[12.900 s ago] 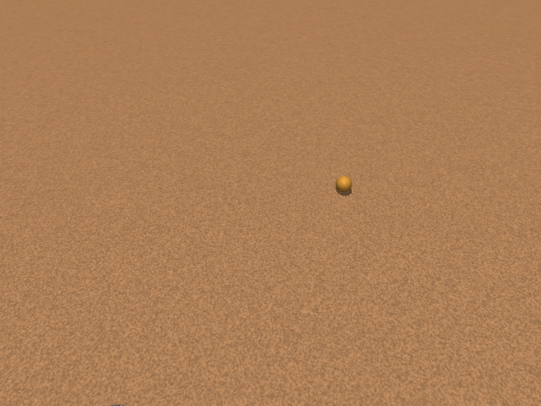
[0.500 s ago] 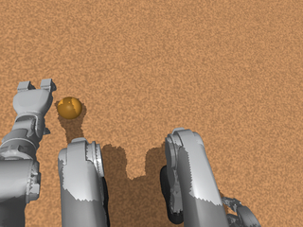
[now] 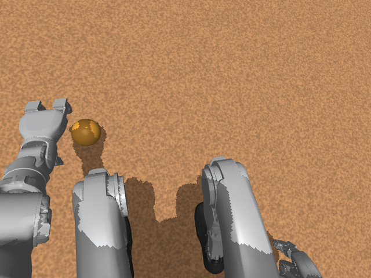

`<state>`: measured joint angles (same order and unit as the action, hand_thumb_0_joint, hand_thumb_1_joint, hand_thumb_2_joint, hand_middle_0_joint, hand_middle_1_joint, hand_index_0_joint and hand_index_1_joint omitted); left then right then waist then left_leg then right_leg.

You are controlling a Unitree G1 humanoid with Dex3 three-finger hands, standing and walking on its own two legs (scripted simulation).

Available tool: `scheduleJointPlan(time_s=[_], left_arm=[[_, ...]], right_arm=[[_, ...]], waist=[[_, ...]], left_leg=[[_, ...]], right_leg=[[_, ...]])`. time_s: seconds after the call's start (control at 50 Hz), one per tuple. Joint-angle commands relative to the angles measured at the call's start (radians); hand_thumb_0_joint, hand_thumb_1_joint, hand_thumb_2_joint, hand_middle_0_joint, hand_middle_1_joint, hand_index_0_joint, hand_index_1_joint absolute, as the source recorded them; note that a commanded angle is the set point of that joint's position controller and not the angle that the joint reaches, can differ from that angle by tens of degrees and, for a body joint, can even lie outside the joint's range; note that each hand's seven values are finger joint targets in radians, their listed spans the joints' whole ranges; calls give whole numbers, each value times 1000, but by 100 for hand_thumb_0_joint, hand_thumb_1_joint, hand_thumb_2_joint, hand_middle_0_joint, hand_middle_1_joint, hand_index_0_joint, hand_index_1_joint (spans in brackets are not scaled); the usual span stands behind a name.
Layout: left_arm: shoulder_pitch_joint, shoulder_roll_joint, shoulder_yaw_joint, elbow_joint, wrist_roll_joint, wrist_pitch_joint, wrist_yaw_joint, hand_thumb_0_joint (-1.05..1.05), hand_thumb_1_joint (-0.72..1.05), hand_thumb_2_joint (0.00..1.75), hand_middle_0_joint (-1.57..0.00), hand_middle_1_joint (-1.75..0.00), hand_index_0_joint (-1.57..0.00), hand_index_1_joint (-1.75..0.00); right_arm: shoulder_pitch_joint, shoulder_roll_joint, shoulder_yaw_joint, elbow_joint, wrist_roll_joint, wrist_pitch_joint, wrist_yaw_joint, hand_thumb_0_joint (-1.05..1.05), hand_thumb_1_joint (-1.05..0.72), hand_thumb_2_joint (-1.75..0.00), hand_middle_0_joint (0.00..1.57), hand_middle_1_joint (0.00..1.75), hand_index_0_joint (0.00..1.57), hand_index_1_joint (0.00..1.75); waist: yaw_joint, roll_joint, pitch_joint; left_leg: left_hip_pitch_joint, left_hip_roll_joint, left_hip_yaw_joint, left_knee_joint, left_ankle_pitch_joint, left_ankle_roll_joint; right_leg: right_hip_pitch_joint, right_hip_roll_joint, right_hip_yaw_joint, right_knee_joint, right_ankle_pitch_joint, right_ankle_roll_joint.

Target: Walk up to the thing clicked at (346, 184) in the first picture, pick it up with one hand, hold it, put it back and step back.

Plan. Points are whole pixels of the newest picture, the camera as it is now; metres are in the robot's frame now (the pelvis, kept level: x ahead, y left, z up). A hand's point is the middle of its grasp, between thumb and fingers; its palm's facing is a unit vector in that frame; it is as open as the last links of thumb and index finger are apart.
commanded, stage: rise first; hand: left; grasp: from above
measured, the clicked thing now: (86, 132) +0.46 +0.24 -0.30
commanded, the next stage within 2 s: approach in 0.02 s
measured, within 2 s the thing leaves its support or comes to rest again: neither
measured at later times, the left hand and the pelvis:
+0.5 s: hand (87, 121) +0.46 +0.21 -0.19, palm faces -0.41 -0.04 -0.91, open 13.8 cm; pelvis +0.00 +0.00 -0.01, yaw -1 degrees
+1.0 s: hand (81, 138) +0.43 +0.24 -0.25, palm faces -0.49 -0.09 -0.87, open 14.0 cm; pelvis +0.01 +0.00 -0.03, yaw -3 degrees
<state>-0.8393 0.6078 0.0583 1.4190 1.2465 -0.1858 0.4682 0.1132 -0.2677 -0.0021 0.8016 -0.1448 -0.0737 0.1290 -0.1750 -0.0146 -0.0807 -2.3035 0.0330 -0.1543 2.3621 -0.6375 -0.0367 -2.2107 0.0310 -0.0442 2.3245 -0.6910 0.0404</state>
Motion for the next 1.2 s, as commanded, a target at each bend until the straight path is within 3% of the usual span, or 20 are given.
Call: scheduleJointPlan(time_s=[0.0, 0.12, 0.32, 0.36, 0.38, 0.44, 0.5, 0.54, 0.56, 0.68, 0.7, 0.72, 0.74, 0.8, 0.86, 0.9, 1.02, 1.08, 1.12, 1.18], left_arm=[[-288, 225, 39, -125, -9, -5, 44, 0, -49, 95, -14, -101, -14, -100], [-291, 237, 48, -104, -1, -3, 63, 0, -51, 99, -11, -103, -11, -103], [-512, 87, -81, -43, -11, 7, 100, 0, -52, 99, -7, -107, -9, -105], [-507, 166, -31, -26, 2, 23, 127, 0, -52, 100, -8, -106, -9, -105], [-471, 151, -34, 36, 5, 38, 132, 0, -52, 100, -8, -106, -9, -105], [-465, 188, 3, 125, 24, 73, 154, 0, -52, 100, -8, -105, -9, -103], [-390, 253, 75, 103, 8, 108, 168, 0, -51, 101, -10, -106, -11, -105], [-378, 232, 60, 114, 8, 124, 162, 0, -52, 100, -8, -107, -10, -105], [-365, 239, 60, 100, 2, 131, 156, 0, -52, 100, -8, -106, -8, -105], [-361, 208, 27, 102, -73, 110, 96, 0, -55, 99, -6, -105, -7, -104], [-359, 264, 86, 67, -84, 92, 97, 0, -55, 100, -7, -104, -7, -104], [-372, 208, 37, 84, -84, 79, 79, 0, -55, 101, -7, -104, -7, -104], [-366, 233, 58, 89, -86, 59, 75, 0, -55, 101, -7, -105, -7, -105], [-426, 132, -34, 85, -73, -2, 60, 0, -53, 97, -7, -106, -8, -105], [-455, 191, -38, 71, -55, -57, 84, 0, -53, 96, -7, -106, -8, -104], [-386, 268, 14, 50, -17, -80, 138, 0, -52, 96, -7, -104, -8, -102], [-354, 221, 26, 158, 67, -52, 288, 0, -50, 93, -6, -103, -8, -101], [-397, 194, -1, 195, 50, -1, 320, 0, -49, 96, -7, -103, -9, -101], [-408, 233, 31, 199, 33, 22, 337, 0, -50, 95, -6, -103, -8, -101], [-417, 225, 22, 256, 0, 48, 310, 0, -47, 93, -6, -105, -9, -102]], right_arm=[[174, -221, -64, -18, -6, -14, -8, 0, -91, -90, 20, 30, 20, 30], [172, -223, -60, -14, -13, -20, -3, 0, -90, -89, 20, 30, 20, 30], [213, -231, -41, 26, -43, -46, 11, 0, -90, -89, 20, 30, 20, 30], [217, -243, -33, 21, -43, -45, 12, 0, -90, -89, 20, 30, 20, 30], [211, -240, -28, 14, -46, -43, 16, 0, -90, -89, 20, 30, 20, 30], [202, -243, -7, 3, -60, -46, 33, 0, -90, -89, 20, 30, 20, 30], [183, -239, 4, -22, -52, -41, 45, 0, -90, -89, 20, 30, 20, 30], [177, -245, 7, -32, -63, -48, 63, 0, -90, -90, 20, 30, 20, 30], [162, -238, 4, -35, -51, -45, 66, 0, -90, -90, 20, 30, 20, 30], [203, -232, 9, -21, -48, -60, 80, 0, -90, -90, 20, 30, 20, 30], [213, -249, -5, -19, -49, -61, 77, 0, -90, -90, 20, 30, 20, 30], [216, -235, 6, -30, -50, -68, 79, 0, -90, -90, 20, 30, 20, 30], [238, -256, 0, -9, -57, -70, 78, 0, -90, -90, 20, 30, 20, 30], [239, -242, 8, 9, -65, -77, 84, 0, -90, -90, 20, 30, 20, 30], [221, -250, 25, 5, -74, -92, 86, 0, -91, -90, 20, 30, 20, 30], [205, -277, 26, -2, -80, -95, 81, 0, -91, -90, 20, 30, 20, 30], [164, -286, 27, 30, -122, -124, 120, 0, -90, -90, 20, 30, 20, 30], [155, -290, 30, 30, -131, -141, 148, 0, -90, -90, 20, 30, 20, 30], [165, -305, 33, 42, -135, -147, 159, 0, -90, -90, 20, 30, 20, 30], [173, -305, 48, 32, -141, -169, 182, 0, -90, -90, 20, 30, 20, 30]], waist=[[-3, 222, -617], [-11, 215, -613], [-115, 248, -619], [-87, 271, -639], [-84, 272, -624], [-100, 231, -581], [-28, 297, -662], [-66, 257, -638], [-49, 257, -640], [-101, 127, -543], [-91, 138, -577], [-106, 142, -559], [-120, 141, -568], [-164, 184, -565], [-150, 224, -546], [-113, 273, -564], [-143, 340, -499], [-168, 325, -475], [-162, 318, -489], [-183, 289, -476]], left_leg=[[489, -24, 128, -220, 60, 58], [480, -23, 131, -207, 59, 59], [503, -17, 110, -175, 64, 49], [500, -20, 113, -179, 77, 48], [492, -20, 118, -176, 80, 49], [433, -21, 124, -162, 74, 60], [467, -23, 136, -172, 132, 60], [445, -20, 133, -157, 117, 68], [428, -18, 135, -156, 115, 70], [298, -17, 112, -115, 67, 88], [316, -14, 104, -117, 84, 84], [326, -15, 101, -106, 80, 82], [347, -12, 95, -102, 88, 79], [362, -13, 89, -83, 91, 66], [383, -14, 84, -74, 60, 57], [429, -14, 88, -85, 70, 48], [469, -13, 82, -97, 91, 27], [442, -8, 78, -78, 117, 29], [435, -2, 74, -78, 143, 34], [424, 0, 66, -52, 140, 46]], right_leg=[[257, 16, -97, -264, 147, -74], [254, 17, -95, -258, 150, -72], [218, 23, -120, -249, 170, -69], [231, 22, -119, -241, 176, -71], [235, 23, -118, -238, 184, -71], [251, 31, -115, -239, 190, -65], [305, 29, -106, -219, 239, -69], [307, 36, -112, -215, 236, -63], [322, 42, -106, -219, 240, -63], [338, 42, -90, -234, 179, -47], [355, 43, -101, -232, 189, -50], [342, 40, -103, -217, 191, -52], [343, 40, -116, -214, 201, -50], [328, 47, -125, -198, 214, -53], [312, 47, -133, -194, 175, -57], [316, 47, -146, -183, 184, -61], [228, 57, -184, -135, 208, -71], [220, 56, -178, -142, 241, -66], [251, 60, -174, -158, 272, -60], [267, 58, -172, -155, 287, -48]])
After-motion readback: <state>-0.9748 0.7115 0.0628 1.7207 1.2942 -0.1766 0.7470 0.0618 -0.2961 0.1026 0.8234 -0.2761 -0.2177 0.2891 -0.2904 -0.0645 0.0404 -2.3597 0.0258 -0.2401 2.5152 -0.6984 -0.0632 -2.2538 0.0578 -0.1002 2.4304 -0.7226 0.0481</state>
